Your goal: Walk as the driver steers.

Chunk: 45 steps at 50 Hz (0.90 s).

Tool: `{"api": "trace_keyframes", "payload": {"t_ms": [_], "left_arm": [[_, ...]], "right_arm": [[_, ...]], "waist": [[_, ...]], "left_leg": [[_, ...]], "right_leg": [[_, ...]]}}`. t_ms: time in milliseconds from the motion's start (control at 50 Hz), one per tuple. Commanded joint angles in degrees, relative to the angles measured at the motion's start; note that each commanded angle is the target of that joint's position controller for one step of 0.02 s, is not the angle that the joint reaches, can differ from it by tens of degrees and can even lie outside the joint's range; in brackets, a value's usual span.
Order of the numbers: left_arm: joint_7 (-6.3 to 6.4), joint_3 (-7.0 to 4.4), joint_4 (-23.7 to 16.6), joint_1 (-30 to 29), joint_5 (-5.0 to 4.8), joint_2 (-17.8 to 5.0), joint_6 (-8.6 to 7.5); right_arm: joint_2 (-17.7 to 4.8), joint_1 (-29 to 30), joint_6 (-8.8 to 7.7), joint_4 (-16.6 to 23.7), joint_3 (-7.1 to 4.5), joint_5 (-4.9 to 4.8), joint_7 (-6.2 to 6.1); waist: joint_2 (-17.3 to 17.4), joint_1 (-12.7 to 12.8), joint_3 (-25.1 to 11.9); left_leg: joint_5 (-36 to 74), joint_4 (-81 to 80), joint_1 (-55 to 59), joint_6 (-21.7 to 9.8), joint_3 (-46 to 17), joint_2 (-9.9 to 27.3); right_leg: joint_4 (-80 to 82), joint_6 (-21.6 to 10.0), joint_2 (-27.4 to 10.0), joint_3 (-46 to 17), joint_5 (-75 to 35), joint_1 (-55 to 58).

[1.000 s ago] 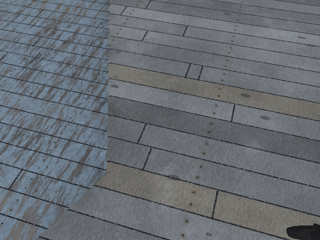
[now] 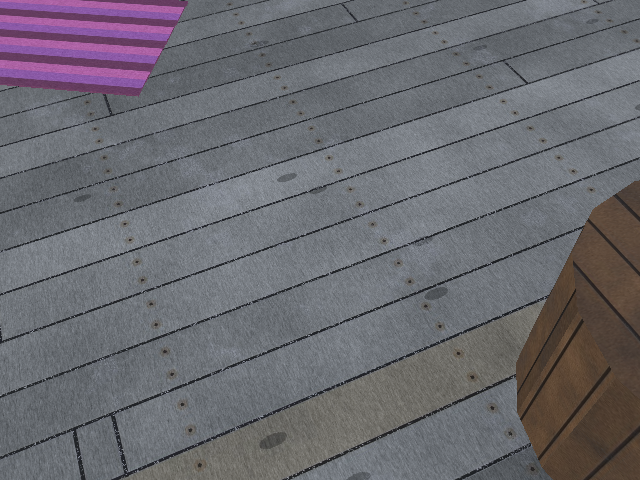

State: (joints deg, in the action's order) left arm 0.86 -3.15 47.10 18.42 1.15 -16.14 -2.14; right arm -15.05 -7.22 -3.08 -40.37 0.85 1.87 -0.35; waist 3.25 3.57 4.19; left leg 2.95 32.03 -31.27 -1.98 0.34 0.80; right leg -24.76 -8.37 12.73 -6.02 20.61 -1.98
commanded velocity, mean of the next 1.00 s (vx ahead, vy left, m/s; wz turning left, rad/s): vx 0.04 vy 0.00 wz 0.56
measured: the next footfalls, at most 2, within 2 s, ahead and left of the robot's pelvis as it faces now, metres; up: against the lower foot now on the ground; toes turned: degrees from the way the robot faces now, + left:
left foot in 0.02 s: +0.21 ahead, +0.09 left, +0.00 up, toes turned +0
right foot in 0.58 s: +0.22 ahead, -0.06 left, +0.00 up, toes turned +39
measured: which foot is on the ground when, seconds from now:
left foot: up 0.00-0.00, down 0.02-0.58, up 0.60-0.96, down 0.98-1.00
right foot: down 0.00-0.02, up 0.04-0.56, down 0.58-0.98, up 1.00-1.00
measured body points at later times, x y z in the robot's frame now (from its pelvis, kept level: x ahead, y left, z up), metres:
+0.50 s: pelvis +0.09 +0.02 +0.01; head +0.13 +0.05 +0.46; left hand +0.14 +0.33 -0.10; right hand +0.28 -0.24 -0.09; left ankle +0.17 +0.09 -0.73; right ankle +0.18 -0.11 -0.70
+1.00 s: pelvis +0.11 +0.00 +0.01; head +0.14 +0.02 +0.46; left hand -0.01 +0.25 -0.12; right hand +0.39 -0.10 -0.10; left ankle +0.02 +0.08 -0.73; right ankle +0.19 -0.08 -0.72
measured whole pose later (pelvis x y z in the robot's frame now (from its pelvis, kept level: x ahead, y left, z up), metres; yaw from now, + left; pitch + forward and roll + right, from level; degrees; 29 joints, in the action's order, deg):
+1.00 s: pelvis +0.11 +0.00 +0.01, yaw +37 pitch +0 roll +1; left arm -0.1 -1.3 46.0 17.1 0.3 -15.6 0.4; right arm -14.9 -7.0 3.7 -44.0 -1.2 0.9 -0.9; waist -0.4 3.6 2.9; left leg -15.5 24.1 -9.0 -0.3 -2.6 -2.2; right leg -30.7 -1.1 0.5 -1.5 15.5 -15.4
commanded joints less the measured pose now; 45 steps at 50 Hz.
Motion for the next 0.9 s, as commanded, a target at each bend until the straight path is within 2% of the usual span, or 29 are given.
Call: {"api": "trace_keyframes", "payload": {"t_ms": [20,40,60,80,100,120,140,200,240,300,360,440,500,540,560,580,600,620,640,660,680,700,720,780,860,900], "left_arm": [[1.31,-1.96,-2.38,-1.81,0.50,-8.63,-0.34],[1.62,-2.11,-4.52,0.18,0.44,-8.32,-0.31],[1.18,-1.04,-5.32,8.23,0.32,-3.48,0.50],[0.77,-0.39,-3.81,8.05,2.44,-5.27,1.30],[0.60,-0.63,-4.29,3.14,2.40,-6.40,2.10],[0.39,-0.65,-5.70,-1.69,2.32,-6.80,2.69],[0.25,-0.48,-7.10,-4.01,2.10,-6.15,3.55],[0.20,0.23,-7.63,-4.35,1.58,-4.19,5.28],[0.54,0.38,-8.01,-6.12,1.12,-4.05,5.49],[1.13,0.11,-8.36,-9.18,0.53,-5.37,5.52],[1.43,0.06,-8.46,-11.10,0.17,-5.83,4.76],[1.49,0.26,-8.18,-11.86,-0.26,-5.92,3.32],[1.91,0.29,-7.44,-10.03,-0.78,-6.35,2.38],[2.64,0.05,-6.47,-5.73,-1.00,-7.42,1.88],[3.30,-0.36,-5.84,-2.42,-0.85,-8.75,1.58],[4.15,-1.27,-6.66,-3.37,-1.07,-12.12,1.45],[4.19,-2.17,-9.53,-8.38,-0.55,-17.63,1.79],[3.67,-1.40,-10.89,-16.44,0.87,-14.90,2.13],[3.30,-0.30,-11.14,-16.04,0.78,-10.08,2.25],[2.76,0.40,-10.78,-16.26,0.51,-7.65,2.22],[2.36,0.62,-10.85,-15.61,0.26,-7.41,2.16],[2.14,0.72,-11.02,-14.34,0.45,-7.27,2.28],[1.87,0.67,-10.47,-11.57,0.51,-7.45,2.18],[1.35,-0.28,-7.76,-3.72,0.45,-9.46,1.95],[0.43,-0.83,-6.92,-3.79,0.46,-10.26,1.92],[-0.23,-0.16,-5.71,-3.66,0.52,-8.63,2.00]], "right_arm": [[-9.35,-15.86,-2.33,-2.47,-3.26,-0.22,0.25],[-13.52,-18.51,-2.51,-2.38,-4.59,-0.74,0.37],[-15.26,-14.95,-1.08,-0.73,-5.42,-1.17,0.66],[-12.70,-11.17,0.30,1.00,-5.61,-2.79,0.97],[-10.23,-8.14,1.42,2.24,-5.37,-2.47,0.79],[-8.26,-7.43,2.33,2.11,-4.89,-2.05,0.77],[-8.32,-8.16,2.78,1.78,-5.08,-2.00,0.62],[-9.77,-9.09,3.73,1.12,-6.15,-1.40,0.91],[-10.55,-9.52,4.39,1.27,-6.85,-1.46,0.82],[-11.64,-10.44,5.35,1.31,-7.88,-1.69,0.42],[-12.32,-11.47,5.98,0.87,-8.72,-1.86,0.25],[-12.48,-10.74,6.36,0.77,-9.33,-1.19,0.28],[-12.62,-8.10,6.42,1.19,-9.50,-0.83,0.82],[-12.30,-4.62,6.16,2.03,-9.37,-0.86,1.35],[-11.76,-3.19,5.80,2.45,-9.15,-1.20,1.48],[-9.56,-6.55,5.37,1.86,-8.60,-1.97,1.30],[-6.58,-9.89,5.33,2.10,-8.22,-3.25,0.84],[-13.29,-7.88,5.14,1.28,-9.65,-0.54,0.49],[-14.49,-7.19,5.26,1.15,-9.88,0.16,0.83],[-12.36,-9.03,5.64,0.75,-9.13,0.47,1.37],[-10.96,-10.62,6.27,0.20,-8.52,0.50,1.86],[-10.19,-11.06,6.70,-0.27,-7.91,-0.04,2.42],[-10.04,-9.49,6.91,0.22,-7.51,-0.57,2.65],[-8.80,-4.40,7.17,1.48,-6.40,-1.01,2.42],[-7.00,-2.63,7.50,1.20,-5.07,-1.87,1.98],[-5.37,-1.98,7.61,0.40,-4.06,-2.32,1.11]], "waist": [[-4.67,-8.43,-7.89],[4.17,-7.52,-11.91],[13.50,-1.45,-18.56],[3.23,-0.84,-18.69],[-1.74,-1.33,-13.00],[-4.99,-1.84,-8.88],[-4.26,-1.94,-7.15],[-0.27,-2.15,-7.76],[1.58,-3.24,-7.45],[4.28,-5.31,-7.13],[4.54,-6.83,-7.57],[5.07,-7.22,-7.70],[6.01,-6.02,-7.07],[7.59,-3.45,-6.63],[7.88,-1.43,-6.54],[0.89,-2.80,-8.98],[-14.69,-4.85,-12.22],[-10.59,-6.04,-4.85],[-7.46,-6.40,-5.20],[-6.70,-7.47,-5.26],[-7.60,-7.56,-5.59],[-9.07,-6.56,-5.04],[-9.75,-5.17,-4.76],[-11.77,-1.43,-4.81],[-14.66,-1.49,-6.52],[-16.15,-1.52,-6.97]], "left_leg": [[7.18,-6.86,19.09,-4.33,-1.48,-1.29],[38.59,-2.59,28.03,-10.09,-14.34,8.54],[53.14,-6.87,37.74,-20.89,-35.67,20.11],[35.30,-11.19,34.19,-20.51,-39.44,18.79],[19.32,-12.52,27.61,-18.39,-34.00,15.71],[9.47,-14.30,22.06,-15.45,-29.53,12.10],[2.69,-15.81,18.89,-13.10,-27.56,9.40],[-11.76,-17.91,15.19,-7.66,-26.12,3.91],[-19.91,-19.43,15.97,-5.22,-27.88,2.69],[-29.01,-21.44,18.23,-2.42,-31.53,1.95],[-30.56,-21.29,21.54,-1.48,-34.05,1.22],[-30.14,-20.37,22.68,-2.87,-37.23,0.67],[-29.03,-20.28,18.68,-3.34,-39.24,-0.36],[-30.31,-21.77,12.21,-0.47,-39.33,-2.63],[-32.90,-21.55,8.17,2.69,-37.46,-5.39],[-38.11,-13.07,5.42,4.91,-32.86,-8.81],[-37.35,8.76,3.33,6.61,-18.00,-16.68],[-31.93,21.58,-3.32,6.90,-10.08,-12.65],[-28.69,28.19,1.10,6.48,-9.28,-9.31],[-26.21,32.86,2.71,5.45,-9.11,-9.01],[-24.98,36.89,2.40,4.98,-8.29,-9.10],[-25.22,38.57,1.05,4.91,-6.77,-8.92],[-25.78,36.46,-0.32,5.10,-5.95,-8.31],[-28.43,28.51,-2.74,5.81,-5.84,-7.53],[-31.03,15.54,6.46,4.85,-3.21,-6.56],[-30.09,4.97,14.35,3.88,-1.77,-5.88]], "right_leg": [[-17.68,4.86,-14.74,0.87,-54.40,-0.94],[-36.92,6.73,-7.32,5.11,-25.84,-9.03],[-52.70,9.64,0.58,6.25,15.08,-24.01],[-55.16,8.66,-3.78,0.54,11.34,-26.16],[-54.84,8.85,-6.02,0.22,7.67,-27.52],[-51.10,9.14,-7.72,0.62,5.66,-28.54],[-47.35,9.47,-8.89,0.78,4.32,-28.15],[-39.18,10.12,-8.91,1.49,1.42,-24.78],[-33.60,10.55,-8.88,1.17,1.13,-25.89],[-27.73,11.02,-8.99,-0.12,-0.34,-27.48],[-24.10,10.93,-8.66,-1.20,-1.29,-28.37],[-18.89,9.21,-7.14,-2.12,0.13,-26.29],[-11.87,7.37,-5.38,-2.04,1.01,-19.23],[-2.17,6.11,-4.57,-1.44,-0.18,-8.76],[6.20,5.55,-5.95,-0.92,-3.33,-1.50],[12.07,4.29,-14.23,-7.56,0.94,3.43],[17.59,-1.59,-31.47,-25.84,10.57,1.56],[18.65,-4.35,-33.77,-24.56,3.77,-8.10],[14.82,-4.70,-31.21,-18.28,-5.40,-12.14],[11.58,-3.33,-27.13,-12.05,-13.10,-13.23],[9.53,-2.64,-24.54,-7.94,-17.97,-12.22],[8.26,-2.69,-23.13,-5.35,-22.38,-11.08],[7.15,-2.81,-22.83,-4.43,-27.08,-8.33],[3.94,-3.62,-24.09,-4.84,-37.84,0.25],[2.17,-3.28,-24.22,-3.00,-39.30,-1.16],[2.26,-2.98,-23.12,-3.78,-39.94,-4.30]]}}
Velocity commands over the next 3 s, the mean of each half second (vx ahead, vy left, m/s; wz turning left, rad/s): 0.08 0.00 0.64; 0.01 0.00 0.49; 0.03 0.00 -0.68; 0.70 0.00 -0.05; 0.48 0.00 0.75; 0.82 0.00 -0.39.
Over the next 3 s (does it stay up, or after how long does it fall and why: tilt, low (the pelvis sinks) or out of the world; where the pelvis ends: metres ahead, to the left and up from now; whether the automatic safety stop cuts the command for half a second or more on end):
stays up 0.87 0.37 0.01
